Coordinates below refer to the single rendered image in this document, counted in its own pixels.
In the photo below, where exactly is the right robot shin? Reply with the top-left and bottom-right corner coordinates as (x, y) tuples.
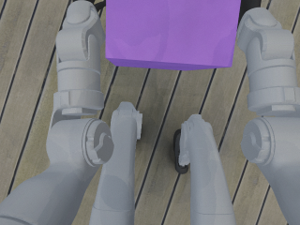
(178, 114), (213, 166)

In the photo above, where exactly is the left robot hand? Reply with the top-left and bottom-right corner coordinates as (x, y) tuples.
(72, 0), (106, 12)

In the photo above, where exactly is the left robot shin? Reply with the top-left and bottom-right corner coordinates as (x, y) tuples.
(111, 101), (137, 124)

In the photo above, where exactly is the right robot hand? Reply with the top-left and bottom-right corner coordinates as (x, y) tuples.
(236, 0), (262, 31)

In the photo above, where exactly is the robot right forearm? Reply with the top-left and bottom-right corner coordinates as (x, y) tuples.
(236, 7), (300, 118)

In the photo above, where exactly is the robot left forearm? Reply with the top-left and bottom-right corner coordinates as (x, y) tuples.
(46, 0), (106, 151)

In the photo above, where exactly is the left robot upper arm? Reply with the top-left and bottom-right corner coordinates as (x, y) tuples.
(0, 118), (114, 225)

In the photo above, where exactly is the robot shin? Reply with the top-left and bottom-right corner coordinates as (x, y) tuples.
(178, 114), (213, 166)
(111, 101), (137, 124)

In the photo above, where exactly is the carton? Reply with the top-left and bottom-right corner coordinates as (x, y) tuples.
(105, 0), (241, 71)

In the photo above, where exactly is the right robot upper arm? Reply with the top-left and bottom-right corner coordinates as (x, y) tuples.
(240, 116), (300, 225)

